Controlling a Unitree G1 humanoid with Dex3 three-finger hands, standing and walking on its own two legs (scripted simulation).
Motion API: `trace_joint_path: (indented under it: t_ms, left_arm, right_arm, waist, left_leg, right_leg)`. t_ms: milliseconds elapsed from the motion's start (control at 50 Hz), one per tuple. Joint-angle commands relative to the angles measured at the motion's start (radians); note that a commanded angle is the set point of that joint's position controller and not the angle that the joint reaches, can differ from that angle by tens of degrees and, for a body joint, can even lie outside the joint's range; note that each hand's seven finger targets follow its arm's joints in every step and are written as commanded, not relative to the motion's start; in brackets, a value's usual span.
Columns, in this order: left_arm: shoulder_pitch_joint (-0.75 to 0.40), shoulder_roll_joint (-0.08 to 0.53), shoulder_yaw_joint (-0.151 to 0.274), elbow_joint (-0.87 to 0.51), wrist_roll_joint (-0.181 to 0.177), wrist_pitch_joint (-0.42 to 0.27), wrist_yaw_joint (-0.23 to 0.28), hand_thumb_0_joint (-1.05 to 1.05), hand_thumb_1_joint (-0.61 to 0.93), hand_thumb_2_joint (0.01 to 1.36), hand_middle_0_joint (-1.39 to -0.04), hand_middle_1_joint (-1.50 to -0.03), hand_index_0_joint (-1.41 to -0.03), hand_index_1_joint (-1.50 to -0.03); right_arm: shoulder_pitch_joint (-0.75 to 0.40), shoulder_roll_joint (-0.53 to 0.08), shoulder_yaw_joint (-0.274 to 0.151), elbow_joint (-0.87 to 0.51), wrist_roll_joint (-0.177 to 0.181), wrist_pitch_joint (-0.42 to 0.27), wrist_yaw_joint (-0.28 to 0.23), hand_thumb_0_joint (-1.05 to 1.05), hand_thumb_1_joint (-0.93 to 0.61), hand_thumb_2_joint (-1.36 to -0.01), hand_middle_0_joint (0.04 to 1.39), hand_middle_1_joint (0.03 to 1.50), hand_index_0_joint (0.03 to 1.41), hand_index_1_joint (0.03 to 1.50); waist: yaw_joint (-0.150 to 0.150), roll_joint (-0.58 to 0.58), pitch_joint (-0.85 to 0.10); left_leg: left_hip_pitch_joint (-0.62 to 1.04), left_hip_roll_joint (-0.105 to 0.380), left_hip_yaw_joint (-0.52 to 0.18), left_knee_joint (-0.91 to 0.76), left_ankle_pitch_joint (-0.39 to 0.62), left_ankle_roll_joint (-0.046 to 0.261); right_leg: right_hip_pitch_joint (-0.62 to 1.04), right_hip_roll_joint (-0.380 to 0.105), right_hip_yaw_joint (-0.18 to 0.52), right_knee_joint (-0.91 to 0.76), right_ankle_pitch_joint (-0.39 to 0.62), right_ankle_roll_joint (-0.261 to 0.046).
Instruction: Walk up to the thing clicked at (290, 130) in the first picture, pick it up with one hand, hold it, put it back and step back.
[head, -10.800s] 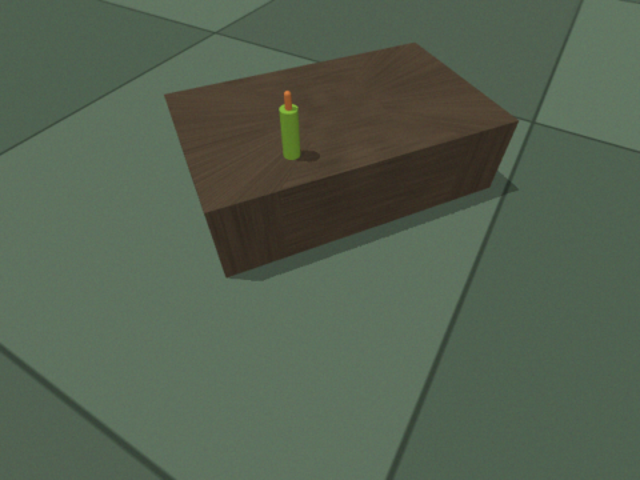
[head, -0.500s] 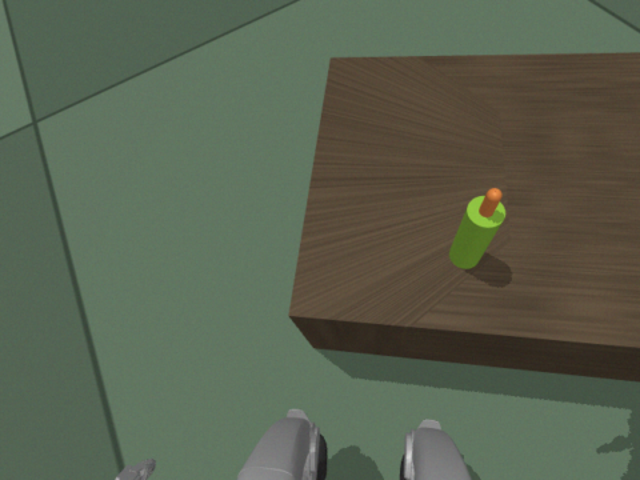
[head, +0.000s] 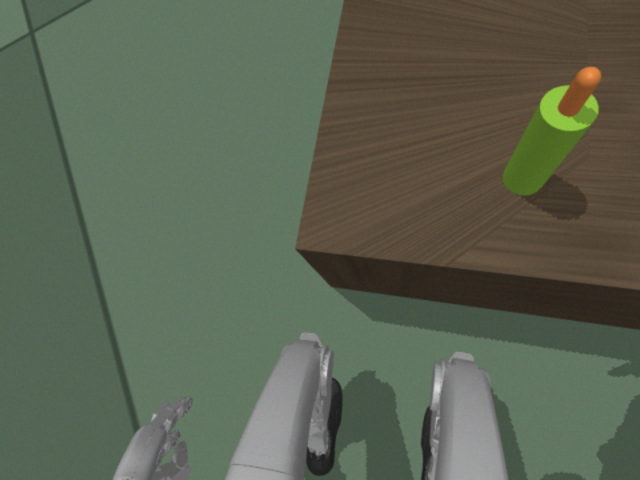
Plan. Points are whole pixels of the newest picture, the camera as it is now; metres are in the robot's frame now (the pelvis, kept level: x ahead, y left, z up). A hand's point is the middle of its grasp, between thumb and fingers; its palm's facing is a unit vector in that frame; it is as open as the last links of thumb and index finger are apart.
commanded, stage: approach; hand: right
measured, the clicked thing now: (550, 136) +0.55 -0.22 -0.09
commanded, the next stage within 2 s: close in in 0.10 s
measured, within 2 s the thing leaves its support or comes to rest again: neither
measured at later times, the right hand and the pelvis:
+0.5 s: hand (571, 174) +0.51 -0.25 -0.12, palm faces +0.18 +0.98 -0.01, open 17.3 cm; pelvis -0.05 +0.01 -0.15, yaw +1 degrees
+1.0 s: hand (538, 170) +0.51 -0.21 -0.11, palm faces +0.21 +0.98 +0.00, open 17.1 cm; pelvis -0.04 +0.01 -0.13, yaw -1 degrees
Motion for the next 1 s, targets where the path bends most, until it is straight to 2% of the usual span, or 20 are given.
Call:
trace_joint_path:
  t_ms: [0, 80, 140, 180, 200, 240, 260, 280, 320, 360, 380, 440, 480, 520, 560, 600, 660, 700, 760, 980]
  left_arm:
    - [0.181, 0.208, 0.069, -0.015, 0.016, 0.013, 0.003, 0.0, 0.923, 0.898, -0.188, -0.303, -0.191, -0.3]
    - [0.185, 0.206, 0.066, -0.028, 0.033, 0.029, -0.014, 0.0, 0.935, 0.889, -0.186, -0.3, -0.192, -0.293]
    - [0.169, 0.183, 0.062, 0.011, 0.035, 0.041, -0.03, 0.0, 0.942, 0.889, -0.19, -0.304, -0.199, -0.295]
    - [0.173, 0.197, 0.06, 0.008, 0.036, 0.046, -0.037, 0.0, 0.935, 0.897, -0.196, -0.306, -0.202, -0.299]
    - [0.188, 0.231, 0.076, 0.006, 0.034, 0.057, -0.036, 0.0, 0.918, 0.888, -0.2, -0.311, -0.21, -0.301]
    - [0.196, 0.227, 0.082, 0.001, 0.033, 0.074, -0.046, 0.0, 0.918, 0.885, -0.198, -0.309, -0.208, -0.299]
    - [0.175, 0.194, 0.065, -0.009, 0.029, 0.077, -0.052, 0.0, 0.92, 0.89, -0.197, -0.31, -0.206, -0.3]
    - [0.182, 0.207, 0.082, -0.005, 0.025, 0.08, -0.051, 0.0, 0.918, 0.888, -0.201, -0.31, -0.211, -0.3]
    - [0.209, 0.225, 0.095, -0.017, 0.018, 0.097, -0.048, 0.0, 0.91, 0.897, -0.199, -0.305, -0.204, -0.3]
    - [0.187, 0.206, 0.098, -0.025, 0.014, 0.104, -0.053, 0.0, 0.924, 0.892, -0.196, -0.307, -0.205, -0.299]
    - [0.188, 0.201, 0.104, -0.014, 0.014, 0.106, -0.051, 0.0, 0.914, 0.898, -0.197, -0.305, -0.201, -0.301]
    - [0.212, 0.224, 0.122, -0.019, 0.001, 0.121, -0.043, 0.0, 0.917, 0.898, -0.195, -0.304, -0.2, -0.299]
    - [0.201, 0.195, 0.115, -0.015, 0.0, 0.125, -0.045, 0.0, 0.92, 0.898, -0.194, -0.304, -0.2, -0.299]
    - [0.192, 0.183, 0.121, 0.001, -0.002, 0.119, -0.038, 0.0, 0.903, 0.909, -0.202, -0.304, -0.202, -0.305]
    - [0.196, 0.193, 0.123, -0.017, -0.005, 0.122, -0.034, 0.0, 0.902, 0.906, -0.202, -0.306, -0.204, -0.305]
    - [0.188, 0.18, 0.126, -0.013, -0.002, 0.126, -0.034, 0.0, 0.901, 0.904, -0.203, -0.309, -0.205, -0.307]
    - [0.196, 0.153, 0.123, -0.001, -0.002, 0.121, -0.032, 0.0, 0.894, 0.91, -0.204, -0.309, -0.204, -0.31]
    - [0.21, 0.169, 0.135, -0.011, 0.001, 0.129, -0.033, 0.0, 0.885, 0.911, -0.207, -0.312, -0.205, -0.314]
    - [0.211, 0.17, 0.141, -0.016, 0.002, 0.135, -0.037, 0.0, 0.885, 0.91, -0.209, -0.314, -0.208, -0.316]
    - [0.199, 0.166, 0.155, -0.013, 0.009, 0.149, -0.036, 0.0, 0.828, 0.945, -0.207, -0.3, -0.187, -0.322]
  right_arm:
    - [-0.425, -0.432, -0.085, -0.205, -0.025, -0.054, -0.042, 0.0, 0.482, -0.054, 0.05, 0.041, 0.049, 0.041]
    - [-0.542, -0.494, -0.085, -0.287, -0.084, -0.053, -0.106, 0.0, 0.474, -0.046, 0.054, 0.04, 0.05, 0.039]
    - [-0.507, -0.307, 0.032, -0.084, -0.11, -0.022, -0.139, 0.0, 0.45, -0.053, 0.052, 0.039, 0.047, 0.039]
    - [-0.534, -0.369, 0.004, -0.165, -0.124, -0.03, -0.168, 0.0, 0.467, -0.05, 0.055, 0.039, 0.049, 0.038]
    - [-0.603, -0.484, -0.046, -0.294, -0.137, -0.036, -0.187, 0.0, 0.483, -0.039, 0.057, 0.035, 0.051, 0.034]
    - [-0.566, -0.38, 0.0, -0.229, -0.143, -0.008, -0.205, 0.0, 0.479, -0.043, 0.056, 0.035, 0.05, 0.035]
    - [-0.521, -0.258, 0.068, -0.139, -0.141, 0.011, -0.206, 0.0, 0.468, -0.042, 0.057, 0.033, 0.051, 0.033]
    - [-0.59, -0.27, 0.049, -0.242, -0.125, 0.006, -0.219, 0.0, 0.475, -0.047, 0.055, 0.035, 0.049, 0.035]
    - [-0.653, -0.42, -0.024, -0.421, -0.141, 0.01, -0.258, 0.0, 0.502, -0.032, 0.06, 0.034, 0.053, 0.033]
    - [-0.562, -0.207, 0.094, -0.307, -0.141, 0.061, -0.273, 0.0, 0.476, -0.037, 0.058, 0.033, 0.05, 0.032]
    - [-0.546, -0.181, 0.105, -0.304, -0.143, 0.07, -0.287, 0.0, 0.473, -0.034, 0.061, 0.032, 0.051, 0.031]
    - [-0.633, -0.326, 0.044, -0.514, -0.158, 0.074, -0.342, 0.0, 0.451, -0.03, 0.064, 0.03, 0.054, 0.03]
    - [-0.53, -0.125, 0.136, -0.362, -0.151, 0.103, -0.363, 0.0, 0.448, -0.037, 0.061, 0.032, 0.051, 0.032]
    - [-0.543, -0.077, 0.146, -0.374, -0.135, 0.09, -0.386, 0.0, 0.438, -0.05, 0.059, 0.035, 0.051, 0.035]
    - [-0.634, -0.247, 0.072, -0.553, -0.146, 0.067, -0.416, 0.0, 0.457, -0.037, 0.062, 0.032, 0.052, 0.032]
    - [-0.55, -0.089, 0.154, -0.417, -0.15, 0.087, -0.427, 0.0, 0.445, -0.043, 0.06, 0.033, 0.049, 0.032]
    - [-0.484, 0.018, 0.184, -0.325, -0.137, 0.083, -0.429, 0.0, 0.444, -0.055, 0.055, 0.038, 0.045, 0.038]
    - [-0.508, -0.044, 0.155, -0.375, -0.152, 0.081, -0.436, 0.0, 0.453, -0.046, 0.058, 0.035, 0.046, 0.035]
    - [-0.501, 0.052, 0.201, -0.342, -0.143, 0.087, -0.435, 0.0, 0.43, -0.052, 0.059, 0.035, 0.044, 0.035]
    - [-0.567, 0.011, 0.183, -0.524, -0.138, 0.043, -0.482, 0.0, 0.394, -0.076, 0.056, 0.037, 0.042, 0.037]
  waist:
    - [-0.021, -0.314, -0.648]
    - [-0.009, -0.367, -0.838]
    - [0.058, -0.266, -0.632]
    - [0.034, -0.287, -0.675]
    - [0.009, -0.359, -0.739]
    - [0.026, -0.342, -0.739]
    - [0.053, -0.309, -0.678]
    - [0.048, -0.3, -0.698]
    - [0.004, -0.367, -0.853]
    - [0.037, -0.312, -0.796]
    - [0.037, -0.296, -0.759]
    - [-0.005, -0.36, -0.86]
    - [0.029, -0.283, -0.719]
    - [0.037, -0.241, -0.595]
    - [-0.005, -0.288, -0.694]
    - [0.033, -0.239, -0.617]
    - [0.047, -0.185, -0.56]
    - [0.031, -0.191, -0.611]
    - [0.054, -0.168, -0.601]
    - [0.012, -0.218, -0.763]
  left_leg:
    - [0.113, -0.018, -0.02, 0.02, 0.311, 0.053]
    - [0.139, -0.017, -0.037, 0.092, 0.29, 0.048]
    - [-0.004, -0.022, -0.021, 0.14, 0.186, 0.042]
    - [-0.025, -0.02, -0.02, 0.176, 0.153, 0.045]
    - [-0.035, -0.016, -0.02, 0.196, 0.148, 0.05]
    - [-0.05, -0.014, -0.001, 0.23, 0.145, 0.05]
    - [-0.073, -0.016, 0.007, 0.237, 0.134, 0.048]
    - [-0.084, -0.014, 0.006, 0.246, 0.115, 0.05]
    - [-0.018, -0.01, 0.0, 0.255, 0.146, 0.052]
    - [-0.037, -0.011, 0.012, 0.263, 0.124, 0.048]
    - [-0.046, -0.012, 0.012, 0.259, 0.115, 0.049]
    - [-0.029, -0.009, 0.004, 0.265, 0.11, 0.055]
    - [-0.088, -0.012, 0.019, 0.269, 0.082, 0.054]
    - [-0.17, -0.014, 0.015, 0.256, 0.028, 0.056]
    - [-0.105, -0.009, -0.004, 0.241, 0.033, 0.058]
    - [-0.121, -0.011, 0.001, 0.236, 0.034, 0.054]
    - [-0.122, -0.011, 0.002, 0.236, 0.078, 0.057]
    - [-0.088, -0.009, -0.005, 0.233, 0.101, 0.059]
    - [-0.081, -0.006, -0.002, 0.23, 0.134, 0.056]
    - [0.003, 0.001, -0.025, 0.235, 0.206, 0.053]
  right_leg:
    - [0.415, 0.008, 0.058, -0.056, 0.512, 0.002]
    - [0.335, 0.016, 0.016, 0.06, 0.43, -0.008]
    - [0.11, 0.02, 0.017, 0.129, 0.263, -0.017]
    - [0.066, 0.024, 0.016, 0.155, 0.216, -0.015]
    - [0.122, 0.025, 0.014, 0.149, 0.223, -0.009]
    - [0.115, 0.024, 0.024, 0.157, 0.226, -0.006]
    - [0.051, 0.026, 0.022, 0.176, 0.196, -0.012]
    - [0.024, 0.027, 0.024, 0.181, 0.161, -0.014]
    - [0.097, 0.03, 0.01, 0.177, 0.196, -0.01]
    - [0.063, 0.027, 0.012, 0.185, 0.165, -0.012]
    - [0.019, 0.028, 0.01, 0.188, 0.143, -0.015]
    - [0.08, 0.032, 0.008, 0.161, 0.141, -0.009]
    - [0.026, 0.03, 0.023, 0.15, 0.099, -0.011]
    - [-0.059, 0.032, 0.027, 0.149, 0.019, -0.019]
    - [-0.02, 0.037, 0.009, 0.137, 0.02, -0.022]
    - [-0.033, 0.037, 0.007, 0.142, 0.02, -0.023]
    - [-0.085, 0.041, 0.001, 0.158, 0.066, -0.03]
    - [-0.071, 0.042, -0.005, 0.154, 0.098, -0.029]
    - [-0.053, 0.042, -0.005, 0.16, 0.132, -0.031]
    - [0.031, 0.044, -0.025, 0.179, 0.213, -0.026]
